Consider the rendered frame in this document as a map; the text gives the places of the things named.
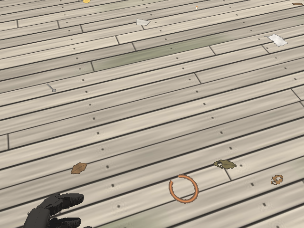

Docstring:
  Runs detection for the left robot hand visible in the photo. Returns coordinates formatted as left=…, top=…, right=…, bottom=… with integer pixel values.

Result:
left=23, top=193, right=92, bottom=228

